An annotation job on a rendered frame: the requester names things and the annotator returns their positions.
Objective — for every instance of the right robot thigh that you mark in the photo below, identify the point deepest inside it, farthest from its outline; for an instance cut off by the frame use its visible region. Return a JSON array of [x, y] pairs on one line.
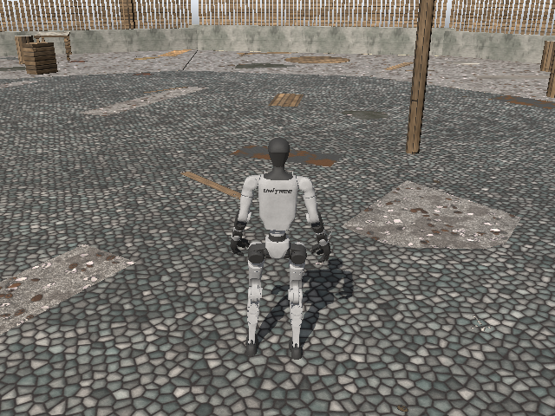
[[297, 257]]

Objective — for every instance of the robot left hand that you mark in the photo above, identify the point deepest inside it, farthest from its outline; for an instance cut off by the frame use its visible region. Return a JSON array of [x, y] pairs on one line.
[[239, 243]]

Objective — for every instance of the robot left forearm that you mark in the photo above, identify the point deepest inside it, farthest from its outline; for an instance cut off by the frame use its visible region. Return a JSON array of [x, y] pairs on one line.
[[238, 229]]

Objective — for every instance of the left robot foot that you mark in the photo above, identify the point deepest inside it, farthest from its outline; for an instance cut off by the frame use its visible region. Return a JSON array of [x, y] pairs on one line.
[[251, 349]]

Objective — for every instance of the left robot upper arm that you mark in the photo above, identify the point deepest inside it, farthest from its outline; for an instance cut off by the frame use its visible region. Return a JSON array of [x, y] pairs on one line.
[[250, 184]]

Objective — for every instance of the robot right hand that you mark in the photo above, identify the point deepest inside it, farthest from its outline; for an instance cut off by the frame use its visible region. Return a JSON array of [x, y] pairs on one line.
[[323, 249]]

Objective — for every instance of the right robot upper arm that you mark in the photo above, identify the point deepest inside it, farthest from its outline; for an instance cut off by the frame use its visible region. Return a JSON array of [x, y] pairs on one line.
[[310, 200]]

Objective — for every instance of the robot right forearm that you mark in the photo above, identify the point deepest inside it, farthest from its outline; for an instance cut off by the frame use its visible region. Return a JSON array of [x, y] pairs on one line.
[[320, 231]]

